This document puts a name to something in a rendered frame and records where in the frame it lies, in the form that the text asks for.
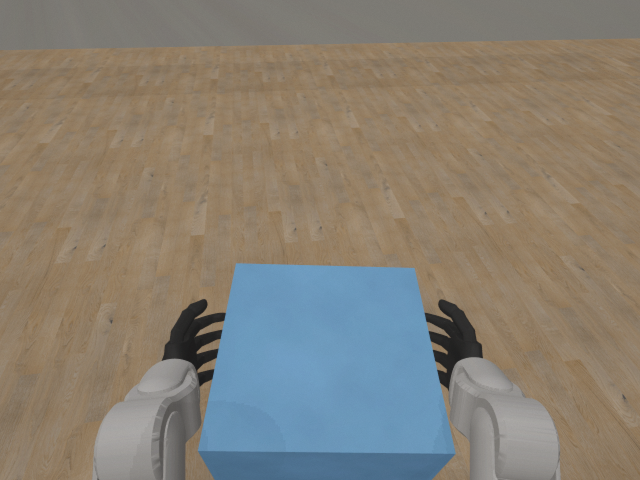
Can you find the carton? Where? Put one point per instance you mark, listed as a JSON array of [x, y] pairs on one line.
[[325, 373]]

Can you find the right robot hand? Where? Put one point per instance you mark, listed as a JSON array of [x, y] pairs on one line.
[[461, 345]]

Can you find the robot left forearm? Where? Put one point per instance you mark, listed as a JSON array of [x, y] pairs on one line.
[[144, 437]]

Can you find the robot right forearm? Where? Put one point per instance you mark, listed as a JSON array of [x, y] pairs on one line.
[[511, 437]]

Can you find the left robot hand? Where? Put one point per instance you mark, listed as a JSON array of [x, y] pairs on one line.
[[183, 345]]

